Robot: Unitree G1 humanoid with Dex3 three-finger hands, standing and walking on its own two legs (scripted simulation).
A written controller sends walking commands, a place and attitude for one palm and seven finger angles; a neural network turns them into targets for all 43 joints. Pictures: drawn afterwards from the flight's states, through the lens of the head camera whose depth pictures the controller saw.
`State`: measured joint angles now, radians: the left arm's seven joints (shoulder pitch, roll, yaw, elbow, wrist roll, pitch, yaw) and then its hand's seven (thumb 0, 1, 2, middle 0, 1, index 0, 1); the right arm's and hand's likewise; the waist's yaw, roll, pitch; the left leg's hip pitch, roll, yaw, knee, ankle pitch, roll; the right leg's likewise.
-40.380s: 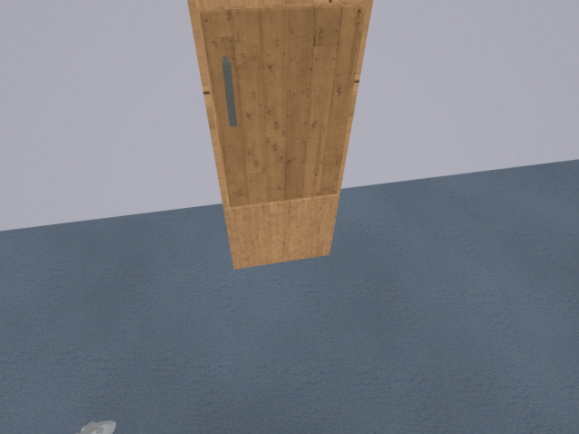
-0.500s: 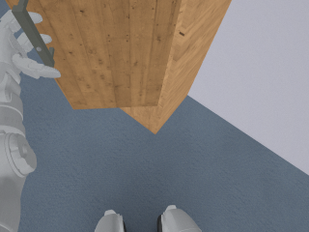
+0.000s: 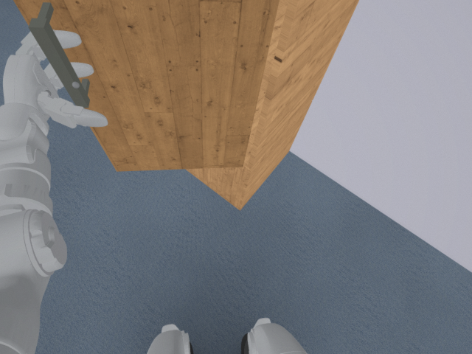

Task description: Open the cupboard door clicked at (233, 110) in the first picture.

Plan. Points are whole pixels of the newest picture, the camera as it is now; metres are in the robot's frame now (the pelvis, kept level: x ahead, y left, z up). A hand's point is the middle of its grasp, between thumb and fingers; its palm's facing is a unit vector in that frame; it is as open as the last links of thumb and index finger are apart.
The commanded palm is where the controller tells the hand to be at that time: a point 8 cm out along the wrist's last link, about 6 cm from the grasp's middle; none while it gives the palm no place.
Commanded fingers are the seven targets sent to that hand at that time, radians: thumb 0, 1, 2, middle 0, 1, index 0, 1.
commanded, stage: slide the fingers in behind the handle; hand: left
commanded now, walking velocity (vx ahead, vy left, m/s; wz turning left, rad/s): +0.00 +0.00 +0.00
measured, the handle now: (66, 60) +0.58 +0.22 +0.10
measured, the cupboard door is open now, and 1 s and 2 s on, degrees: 43 43 73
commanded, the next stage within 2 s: close the thumb around the handle in 0.26 s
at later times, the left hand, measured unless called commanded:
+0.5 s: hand (73, 83) +0.52 +0.20 +0.11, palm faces -0.02 -1.00 -0.01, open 13.6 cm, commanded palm +0.50 +0.24 +0.10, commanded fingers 0.00 -0.05 0.49 -0.33 -1.25 -0.33 -1.25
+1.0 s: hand (75, 83) +0.53 +0.20 +0.11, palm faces -0.03 -1.00 -0.01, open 5.6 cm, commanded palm +0.51 +0.24 +0.10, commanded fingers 0.00 0.90 0.90 -0.40 -1.35 -0.40 -1.35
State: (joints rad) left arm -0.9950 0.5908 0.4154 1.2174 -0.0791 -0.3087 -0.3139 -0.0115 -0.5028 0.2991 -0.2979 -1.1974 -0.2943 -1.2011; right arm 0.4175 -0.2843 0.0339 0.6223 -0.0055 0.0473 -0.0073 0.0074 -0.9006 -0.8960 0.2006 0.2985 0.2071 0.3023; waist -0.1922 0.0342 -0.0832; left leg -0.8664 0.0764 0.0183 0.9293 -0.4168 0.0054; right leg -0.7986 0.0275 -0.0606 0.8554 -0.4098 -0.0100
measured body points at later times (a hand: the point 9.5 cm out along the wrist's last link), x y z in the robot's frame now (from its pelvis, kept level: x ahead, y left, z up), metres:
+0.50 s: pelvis +0.00 +0.01 +0.00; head +0.12 +0.02 +0.43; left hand +0.52 +0.25 +0.11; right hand -0.01 -0.26 -0.11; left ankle +0.01 +0.11 -0.69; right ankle -0.01 -0.12 -0.69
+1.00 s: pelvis +0.00 +0.01 +0.00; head +0.13 +0.02 +0.43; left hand +0.52 +0.25 +0.11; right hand -0.03 -0.26 -0.11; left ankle +0.01 +0.11 -0.69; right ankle -0.01 -0.12 -0.69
